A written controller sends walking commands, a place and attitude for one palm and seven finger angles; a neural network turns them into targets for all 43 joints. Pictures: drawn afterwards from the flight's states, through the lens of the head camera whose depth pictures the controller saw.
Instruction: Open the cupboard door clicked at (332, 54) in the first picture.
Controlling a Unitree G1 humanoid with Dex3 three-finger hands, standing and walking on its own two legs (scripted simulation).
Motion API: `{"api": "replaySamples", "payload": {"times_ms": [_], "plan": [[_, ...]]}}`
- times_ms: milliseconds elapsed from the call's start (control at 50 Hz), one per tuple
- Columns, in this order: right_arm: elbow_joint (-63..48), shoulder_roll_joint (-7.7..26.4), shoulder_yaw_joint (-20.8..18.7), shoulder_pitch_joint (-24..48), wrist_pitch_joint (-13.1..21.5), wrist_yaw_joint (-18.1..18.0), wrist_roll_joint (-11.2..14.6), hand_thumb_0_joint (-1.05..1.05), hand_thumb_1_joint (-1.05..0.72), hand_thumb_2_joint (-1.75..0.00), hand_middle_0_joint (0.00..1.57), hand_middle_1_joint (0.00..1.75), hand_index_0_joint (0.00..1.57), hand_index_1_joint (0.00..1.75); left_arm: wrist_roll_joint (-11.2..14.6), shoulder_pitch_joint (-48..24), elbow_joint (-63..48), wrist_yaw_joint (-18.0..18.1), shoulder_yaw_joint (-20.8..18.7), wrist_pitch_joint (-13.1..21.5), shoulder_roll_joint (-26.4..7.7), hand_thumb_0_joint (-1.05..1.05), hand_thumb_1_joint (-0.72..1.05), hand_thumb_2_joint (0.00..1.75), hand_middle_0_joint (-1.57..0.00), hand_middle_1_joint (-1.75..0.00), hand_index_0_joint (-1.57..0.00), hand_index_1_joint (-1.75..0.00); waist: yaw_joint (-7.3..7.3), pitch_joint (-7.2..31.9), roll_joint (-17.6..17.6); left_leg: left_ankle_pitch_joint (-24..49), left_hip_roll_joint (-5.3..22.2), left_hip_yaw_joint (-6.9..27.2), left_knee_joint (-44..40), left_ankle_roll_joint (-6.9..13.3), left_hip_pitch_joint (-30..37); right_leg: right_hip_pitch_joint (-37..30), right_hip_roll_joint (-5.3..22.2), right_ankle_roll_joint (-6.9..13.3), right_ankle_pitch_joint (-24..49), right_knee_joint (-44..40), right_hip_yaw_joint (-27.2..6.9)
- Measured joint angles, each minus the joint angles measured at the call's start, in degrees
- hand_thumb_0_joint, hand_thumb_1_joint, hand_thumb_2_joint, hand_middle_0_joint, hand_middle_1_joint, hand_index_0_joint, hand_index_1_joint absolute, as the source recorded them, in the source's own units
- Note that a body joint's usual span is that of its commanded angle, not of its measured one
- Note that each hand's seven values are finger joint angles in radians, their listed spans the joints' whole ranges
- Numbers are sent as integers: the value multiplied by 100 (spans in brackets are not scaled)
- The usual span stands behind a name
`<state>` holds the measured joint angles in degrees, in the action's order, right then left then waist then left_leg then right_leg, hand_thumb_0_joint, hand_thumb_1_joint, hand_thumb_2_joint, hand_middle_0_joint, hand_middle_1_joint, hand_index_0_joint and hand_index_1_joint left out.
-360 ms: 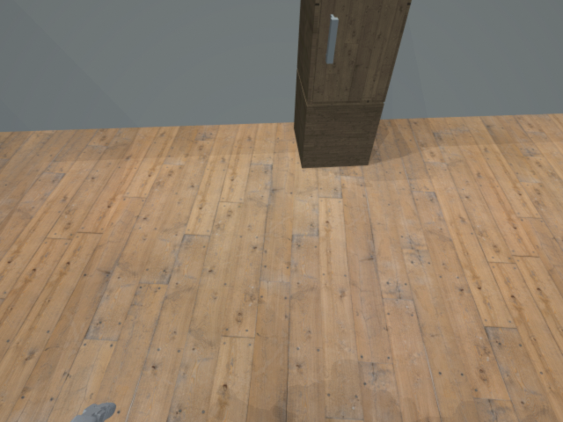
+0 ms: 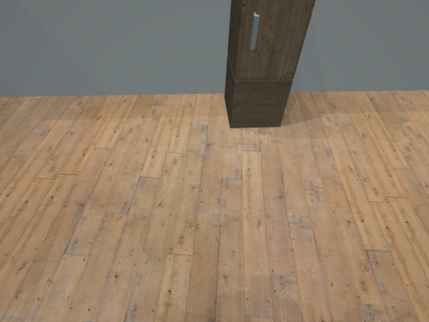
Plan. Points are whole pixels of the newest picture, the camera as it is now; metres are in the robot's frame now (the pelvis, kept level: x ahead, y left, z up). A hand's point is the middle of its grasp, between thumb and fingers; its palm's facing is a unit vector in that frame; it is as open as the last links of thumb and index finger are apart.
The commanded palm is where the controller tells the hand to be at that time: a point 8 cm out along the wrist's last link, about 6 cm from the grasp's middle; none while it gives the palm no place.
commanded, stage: stand and wait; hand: left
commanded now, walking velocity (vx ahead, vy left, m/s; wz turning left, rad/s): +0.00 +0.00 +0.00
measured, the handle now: (253, 31) +1.50 -0.12 -0.06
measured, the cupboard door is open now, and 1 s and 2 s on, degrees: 0 0 0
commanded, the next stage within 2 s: look at it before walking up in 0.46 s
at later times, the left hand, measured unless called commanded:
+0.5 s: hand out of the picture +0.07 +0.24 -0.15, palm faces -0.02 -0.94 -0.33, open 7.4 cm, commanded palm none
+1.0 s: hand out of the picture +0.07 +0.24 -0.15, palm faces -0.02 -0.95 -0.32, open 7.4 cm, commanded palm none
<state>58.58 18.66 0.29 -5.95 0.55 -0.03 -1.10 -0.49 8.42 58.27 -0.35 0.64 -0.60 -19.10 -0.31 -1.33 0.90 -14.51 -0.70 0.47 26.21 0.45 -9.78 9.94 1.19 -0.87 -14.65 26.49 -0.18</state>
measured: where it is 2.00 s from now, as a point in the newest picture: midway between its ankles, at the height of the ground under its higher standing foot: outside the picture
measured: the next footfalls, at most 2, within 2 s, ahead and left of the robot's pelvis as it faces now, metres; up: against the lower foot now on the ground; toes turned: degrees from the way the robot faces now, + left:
none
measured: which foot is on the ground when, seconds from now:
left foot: down 0.00-1.00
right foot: down 0.00-1.00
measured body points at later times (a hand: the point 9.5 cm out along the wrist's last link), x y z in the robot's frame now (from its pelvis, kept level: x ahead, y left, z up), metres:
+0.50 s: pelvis -0.01 +0.00 +0.00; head -0.01 +0.00 +0.45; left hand +0.07 +0.29 -0.13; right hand +0.06 -0.30 -0.13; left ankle +0.00 +0.12 -0.74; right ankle +0.00 -0.13 -0.74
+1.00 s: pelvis +0.00 -0.01 +0.01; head +0.00 +0.00 +0.45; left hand +0.07 +0.29 -0.13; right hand +0.08 -0.30 -0.12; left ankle +0.00 +0.12 -0.74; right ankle +0.00 -0.13 -0.74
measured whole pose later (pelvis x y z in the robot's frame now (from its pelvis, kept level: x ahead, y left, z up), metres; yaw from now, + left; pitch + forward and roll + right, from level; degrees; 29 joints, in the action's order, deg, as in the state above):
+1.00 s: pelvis +0.00 -0.01 +0.01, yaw +0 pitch -2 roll +0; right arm 63.7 19.3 0.3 -6.5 0.7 0.0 -0.7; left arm -0.5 8.0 62.5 -0.3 0.4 -0.1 -19.6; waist -0.1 -1.9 0.6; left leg -11.7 0.0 0.6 21.6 -0.3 -7.9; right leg 8.2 0.5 -0.3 -11.9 22.1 0.0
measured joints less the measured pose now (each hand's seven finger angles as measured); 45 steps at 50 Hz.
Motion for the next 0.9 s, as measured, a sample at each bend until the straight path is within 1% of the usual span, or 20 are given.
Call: {"api": "replaySamples", "payload": {"times_ms": [280,520,900], "plan": [[396,65,-15,-193,-21,1,30,1,-90,-90,20,30,20,30,12,58,314,7,-34,10,-87,1,91,90,-20,-30,-20,-30,28,-68,-16,161,24,11,-199,-22,84,-93,-23,16,170,-216,11],[479,55,-4,-165,5,19,30,1,-90,-90,20,30,20,30,-4,-58,349,-3,-33,23,-72,1,91,90,-20,-30,-20,-30,36,-35,-34,277,24,7,-339,-32,96,-80,-22,22,262,-308,8],[511,56,-3,-80,14,12,40,1,-90,-90,20,30,20,30,-3,-41,409,-1,-23,51,-41,1,91,90,-20,-30,-20,-30,24,-65,-25,287,64,16,-432,-68,149,-134,-60,54,276,-406,17]]}}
